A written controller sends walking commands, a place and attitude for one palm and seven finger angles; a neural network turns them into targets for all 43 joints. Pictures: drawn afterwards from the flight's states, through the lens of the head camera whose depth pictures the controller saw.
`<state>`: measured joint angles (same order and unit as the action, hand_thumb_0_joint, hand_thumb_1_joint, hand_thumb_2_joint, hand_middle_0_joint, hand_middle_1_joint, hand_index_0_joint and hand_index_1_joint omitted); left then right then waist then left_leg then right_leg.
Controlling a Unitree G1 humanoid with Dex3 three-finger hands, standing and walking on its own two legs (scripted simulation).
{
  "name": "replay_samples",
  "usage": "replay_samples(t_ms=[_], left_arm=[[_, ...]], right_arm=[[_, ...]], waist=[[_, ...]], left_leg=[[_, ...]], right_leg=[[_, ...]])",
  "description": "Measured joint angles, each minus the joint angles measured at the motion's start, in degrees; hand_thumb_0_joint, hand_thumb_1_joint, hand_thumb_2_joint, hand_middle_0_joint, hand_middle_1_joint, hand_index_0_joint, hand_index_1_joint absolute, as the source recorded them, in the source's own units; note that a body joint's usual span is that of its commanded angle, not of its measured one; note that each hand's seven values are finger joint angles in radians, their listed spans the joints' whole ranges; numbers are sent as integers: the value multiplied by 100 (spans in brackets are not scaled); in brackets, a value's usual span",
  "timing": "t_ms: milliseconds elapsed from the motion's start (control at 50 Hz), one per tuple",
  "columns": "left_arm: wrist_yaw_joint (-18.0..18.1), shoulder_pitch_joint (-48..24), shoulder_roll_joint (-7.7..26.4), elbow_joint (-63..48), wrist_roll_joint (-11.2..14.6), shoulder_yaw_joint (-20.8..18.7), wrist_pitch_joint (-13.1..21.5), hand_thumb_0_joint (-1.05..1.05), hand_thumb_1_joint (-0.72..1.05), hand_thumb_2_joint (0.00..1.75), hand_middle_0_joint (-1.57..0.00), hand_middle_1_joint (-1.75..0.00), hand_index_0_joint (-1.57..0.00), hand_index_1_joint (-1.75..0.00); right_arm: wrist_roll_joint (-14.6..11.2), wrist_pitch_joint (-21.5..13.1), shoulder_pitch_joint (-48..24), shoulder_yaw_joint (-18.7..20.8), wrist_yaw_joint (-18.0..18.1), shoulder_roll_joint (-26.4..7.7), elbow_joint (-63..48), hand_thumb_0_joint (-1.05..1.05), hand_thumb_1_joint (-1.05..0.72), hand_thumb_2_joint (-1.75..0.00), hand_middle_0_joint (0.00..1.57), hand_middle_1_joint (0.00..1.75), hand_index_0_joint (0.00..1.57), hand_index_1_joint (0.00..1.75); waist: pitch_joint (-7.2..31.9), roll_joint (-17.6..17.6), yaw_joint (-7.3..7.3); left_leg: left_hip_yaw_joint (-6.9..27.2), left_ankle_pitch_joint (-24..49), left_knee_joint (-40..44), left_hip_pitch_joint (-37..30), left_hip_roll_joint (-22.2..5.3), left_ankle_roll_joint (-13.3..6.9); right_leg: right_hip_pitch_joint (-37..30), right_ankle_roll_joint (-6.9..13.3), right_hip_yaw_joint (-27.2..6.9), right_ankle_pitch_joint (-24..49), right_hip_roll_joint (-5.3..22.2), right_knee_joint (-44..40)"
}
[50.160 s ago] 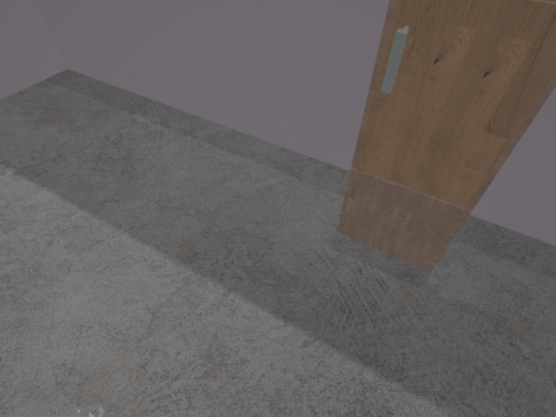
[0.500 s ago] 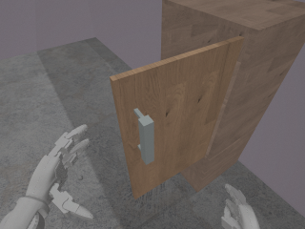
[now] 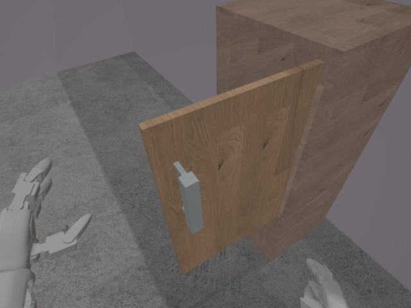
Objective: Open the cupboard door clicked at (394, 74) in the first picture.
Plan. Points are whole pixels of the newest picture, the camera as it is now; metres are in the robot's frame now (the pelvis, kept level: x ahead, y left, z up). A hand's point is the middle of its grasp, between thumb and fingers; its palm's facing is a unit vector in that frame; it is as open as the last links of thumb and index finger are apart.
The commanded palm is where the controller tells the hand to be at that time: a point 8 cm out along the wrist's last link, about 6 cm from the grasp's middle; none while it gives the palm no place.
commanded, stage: draw the hand back to the body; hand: left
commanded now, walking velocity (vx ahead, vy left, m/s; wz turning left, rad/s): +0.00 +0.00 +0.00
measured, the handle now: (187, 197) +0.31 +0.08 +0.07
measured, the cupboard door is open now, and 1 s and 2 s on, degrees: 88 88 88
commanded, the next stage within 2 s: step back with the hand held close in 0.54 s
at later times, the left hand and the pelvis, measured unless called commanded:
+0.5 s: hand (55, 220) +0.20 +0.26 +0.15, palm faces +0.44 -0.80 -0.40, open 7.5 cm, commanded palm +0.15 +0.29 +0.17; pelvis +0.00 -0.01 +0.00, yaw +0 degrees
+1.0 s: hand (40, 231) +0.18 +0.27 +0.14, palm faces +0.32 -0.80 -0.51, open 7.4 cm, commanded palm +0.12 +0.31 +0.18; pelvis -0.03 +0.02 +0.00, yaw -2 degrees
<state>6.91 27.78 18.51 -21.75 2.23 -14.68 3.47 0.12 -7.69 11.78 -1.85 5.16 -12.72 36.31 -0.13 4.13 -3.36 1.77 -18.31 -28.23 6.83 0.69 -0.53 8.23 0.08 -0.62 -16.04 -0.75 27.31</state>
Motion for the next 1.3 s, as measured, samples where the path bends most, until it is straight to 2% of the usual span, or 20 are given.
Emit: replay_samples(t_ms=[220,380,680,820,1020,1140,1300], left_arm=[[-26,-223,126,151,67,-464,75,0,69,81,-20,-30,-21,-30],[-60,-226,34,213,61,-397,72,1,85,88,-21,-30,-21,-30],[-70,-273,52,242,57,-421,65,1,89,90,-21,-30,-21,-30],[-67,62,204,11,-1,-753,518,1,89,90,-21,-30,-21,-30],[9,416,542,-371,-54,-750,501,1,89,90,-21,-30,-22,-30],[85,434,618,-625,-113,-940,640,1,89,90,-21,-30,-22,-30],[172,245,333,-548,-240,-969,865,1,89,90,-21,-30,-22,-30]], right_arm=[[1,70,-111,88,-31,-28,56,1,-90,-90,20,30,20,30],[5,111,-123,131,-62,-48,93,1,-90,-90,20,30,20,30],[8,92,-100,117,-75,17,136,1,-90,-90,20,30,20,30],[-12,440,-251,122,-131,-32,-128,1,-90,-90,20,30,20,30],[-72,791,-267,289,-42,-41,-384,1,-90,-90,20,30,20,30],[-66,714,-152,248,-64,28,-505,1,-90,-90,20,30,20,30],[-46,488,10,195,-85,25,-437,1,-90,-90,20,30,20,30]], waist=[[-55,-3,-44],[-73,-7,-51],[-129,-43,-42],[-79,-51,197],[-221,-350,346],[-227,-484,341],[-187,-350,319]], left_leg=[[-9,82,257,-224,-73,50],[-14,127,346,-284,-84,55],[-44,187,389,-331,-91,39],[-101,243,282,108,-115,-15],[-282,457,190,533,42,-143],[-319,476,-152,839,102,-200],[-255,243,-844,1419,36,-219]], right_leg=[[-213,52,-7,93,-67,-255],[-271,57,-11,139,-75,-342],[-346,39,-38,251,-80,-465],[-15,-24,-95,486,-103,-641],[519,-175,-271,653,48,-392],[858,-217,-301,637,99,23],[1258,-214,-203,701,46,369]])
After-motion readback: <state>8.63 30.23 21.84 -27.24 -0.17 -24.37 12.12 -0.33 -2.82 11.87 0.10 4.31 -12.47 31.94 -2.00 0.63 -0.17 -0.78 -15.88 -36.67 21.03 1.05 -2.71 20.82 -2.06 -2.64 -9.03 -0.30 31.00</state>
